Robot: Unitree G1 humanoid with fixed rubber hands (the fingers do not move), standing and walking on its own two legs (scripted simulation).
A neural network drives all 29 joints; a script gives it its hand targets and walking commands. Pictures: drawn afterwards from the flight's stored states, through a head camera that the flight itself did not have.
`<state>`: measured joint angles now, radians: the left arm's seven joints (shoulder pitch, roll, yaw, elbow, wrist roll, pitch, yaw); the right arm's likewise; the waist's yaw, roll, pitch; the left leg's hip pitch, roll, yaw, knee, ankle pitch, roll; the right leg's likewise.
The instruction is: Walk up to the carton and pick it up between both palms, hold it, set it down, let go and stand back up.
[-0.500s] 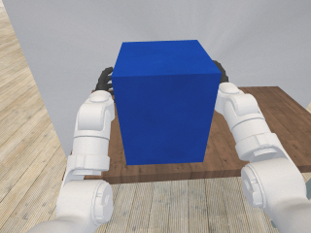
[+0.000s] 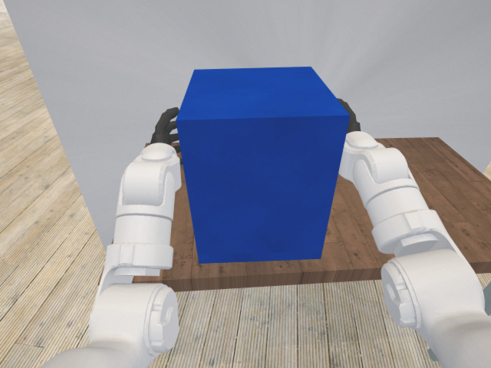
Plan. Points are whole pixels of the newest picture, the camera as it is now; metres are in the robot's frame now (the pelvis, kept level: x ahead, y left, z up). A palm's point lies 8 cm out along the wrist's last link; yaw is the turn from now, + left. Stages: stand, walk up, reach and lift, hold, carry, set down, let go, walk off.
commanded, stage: hold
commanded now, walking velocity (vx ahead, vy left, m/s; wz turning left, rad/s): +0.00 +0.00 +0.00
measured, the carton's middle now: (256, 162) +0.40 -0.02 +0.20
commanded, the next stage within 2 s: none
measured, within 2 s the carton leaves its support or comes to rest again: neither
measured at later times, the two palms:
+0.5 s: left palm (164, 154) +0.38 +0.13 +0.23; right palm (348, 143) +0.38 -0.16 +0.24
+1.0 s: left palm (163, 151) +0.38 +0.13 +0.23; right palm (349, 139) +0.38 -0.16 +0.25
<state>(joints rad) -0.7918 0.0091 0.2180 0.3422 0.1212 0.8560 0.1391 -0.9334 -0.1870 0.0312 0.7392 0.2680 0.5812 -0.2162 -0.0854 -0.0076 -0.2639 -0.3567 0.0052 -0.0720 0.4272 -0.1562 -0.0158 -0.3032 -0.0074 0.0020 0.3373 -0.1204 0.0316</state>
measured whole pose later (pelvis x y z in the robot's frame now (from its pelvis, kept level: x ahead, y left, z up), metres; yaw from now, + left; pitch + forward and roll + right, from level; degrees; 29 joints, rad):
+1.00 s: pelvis +0.00 +0.00 +0.00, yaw +0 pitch +5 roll -1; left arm -0.80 0.01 0.22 0.34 0.12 0.87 0.14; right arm -0.94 -0.20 0.04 0.71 0.29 0.62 -0.23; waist -0.09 -0.01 -0.27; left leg -0.36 0.01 -0.07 0.43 -0.16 -0.01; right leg -0.30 -0.01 0.00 0.34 -0.12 0.03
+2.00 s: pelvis +0.01 +0.00 +0.00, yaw +0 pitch +6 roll -1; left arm -0.82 0.01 0.22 0.33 0.13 0.88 0.13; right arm -0.94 -0.21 0.04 0.68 0.30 0.65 -0.24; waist -0.08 -0.01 -0.27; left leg -0.36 0.01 -0.07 0.43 -0.17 -0.01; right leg -0.30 -0.01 0.00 0.34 -0.13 0.03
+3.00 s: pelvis +0.01 +0.00 +0.00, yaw +0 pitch +5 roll -1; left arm -0.82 0.01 0.22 0.33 0.13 0.88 0.13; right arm -0.94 -0.22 0.06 0.68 0.31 0.65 -0.24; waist -0.08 -0.01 -0.27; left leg -0.36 0.01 -0.07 0.43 -0.17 -0.01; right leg -0.30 -0.01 0.00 0.34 -0.13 0.03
